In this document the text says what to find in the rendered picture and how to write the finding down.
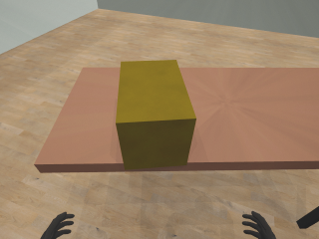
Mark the carton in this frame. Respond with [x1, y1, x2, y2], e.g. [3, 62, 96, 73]
[116, 60, 196, 170]

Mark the robot right hand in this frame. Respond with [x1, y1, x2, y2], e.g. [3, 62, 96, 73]
[242, 211, 276, 239]

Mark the table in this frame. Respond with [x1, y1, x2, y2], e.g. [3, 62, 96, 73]
[34, 67, 319, 229]

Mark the robot left hand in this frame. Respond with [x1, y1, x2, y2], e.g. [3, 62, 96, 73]
[40, 211, 75, 239]

